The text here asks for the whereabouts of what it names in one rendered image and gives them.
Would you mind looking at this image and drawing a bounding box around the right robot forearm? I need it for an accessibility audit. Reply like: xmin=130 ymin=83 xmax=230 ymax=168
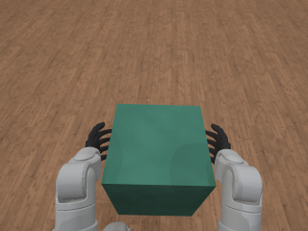
xmin=214 ymin=149 xmax=263 ymax=231

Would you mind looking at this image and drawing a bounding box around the carton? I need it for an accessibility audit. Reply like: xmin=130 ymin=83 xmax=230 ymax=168
xmin=101 ymin=104 xmax=217 ymax=217

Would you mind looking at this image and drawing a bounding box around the left robot forearm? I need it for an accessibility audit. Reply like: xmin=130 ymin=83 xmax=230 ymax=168
xmin=52 ymin=146 xmax=102 ymax=231

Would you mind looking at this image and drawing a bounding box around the robot left hand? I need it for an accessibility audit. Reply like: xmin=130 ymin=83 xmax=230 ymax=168
xmin=85 ymin=122 xmax=112 ymax=161

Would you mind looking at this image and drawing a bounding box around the robot left thigh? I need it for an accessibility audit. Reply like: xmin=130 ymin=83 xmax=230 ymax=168
xmin=103 ymin=221 xmax=131 ymax=231

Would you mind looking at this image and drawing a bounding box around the robot right hand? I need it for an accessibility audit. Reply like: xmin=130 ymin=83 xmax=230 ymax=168
xmin=205 ymin=123 xmax=231 ymax=164

